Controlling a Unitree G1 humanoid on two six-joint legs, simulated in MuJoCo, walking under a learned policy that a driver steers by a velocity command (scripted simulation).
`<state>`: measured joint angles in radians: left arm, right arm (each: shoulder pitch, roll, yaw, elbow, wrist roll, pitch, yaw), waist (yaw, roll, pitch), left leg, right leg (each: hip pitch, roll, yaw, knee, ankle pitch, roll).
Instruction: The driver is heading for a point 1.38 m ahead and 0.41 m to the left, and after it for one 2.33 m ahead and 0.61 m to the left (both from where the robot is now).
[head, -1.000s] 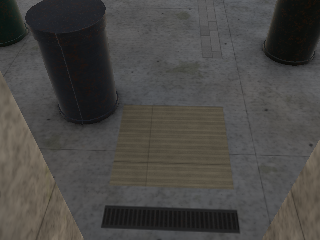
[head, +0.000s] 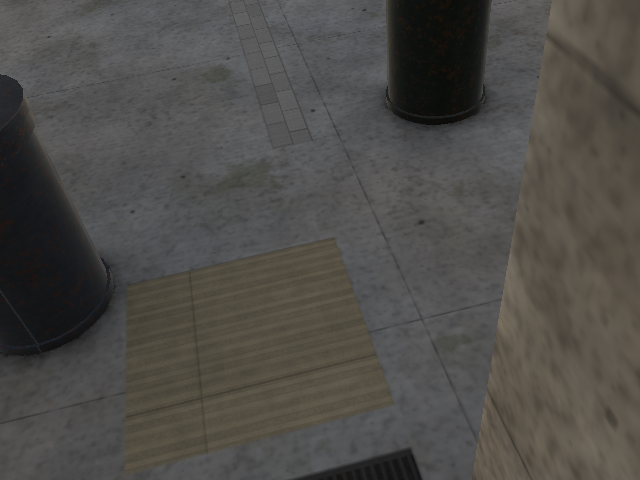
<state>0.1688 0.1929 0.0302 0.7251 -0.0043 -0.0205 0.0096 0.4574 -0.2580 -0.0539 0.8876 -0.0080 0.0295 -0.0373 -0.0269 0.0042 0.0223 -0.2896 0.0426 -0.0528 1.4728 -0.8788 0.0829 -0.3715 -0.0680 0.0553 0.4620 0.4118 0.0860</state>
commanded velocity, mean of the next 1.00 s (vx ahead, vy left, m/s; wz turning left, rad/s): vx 0.48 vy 0.00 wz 0.35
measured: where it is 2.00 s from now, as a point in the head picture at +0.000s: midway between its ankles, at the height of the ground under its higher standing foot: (302, 462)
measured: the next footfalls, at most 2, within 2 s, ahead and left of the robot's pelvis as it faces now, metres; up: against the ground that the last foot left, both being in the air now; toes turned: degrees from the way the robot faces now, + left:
right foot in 0.02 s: +0.16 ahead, -0.11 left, -0.20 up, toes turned +1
left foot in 0.52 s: -0.07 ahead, +0.12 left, +0.00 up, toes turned +20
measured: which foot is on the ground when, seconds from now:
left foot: up 0.00-0.50, down 0.52-1.00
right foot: up 0.00-0.00, down 0.02-0.50, up 0.52-1.00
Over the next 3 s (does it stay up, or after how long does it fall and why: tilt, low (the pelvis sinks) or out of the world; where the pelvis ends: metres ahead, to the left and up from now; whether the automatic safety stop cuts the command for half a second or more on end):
stays up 1.50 0.47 -0.47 its command is cut before an obstacle after 0.1 s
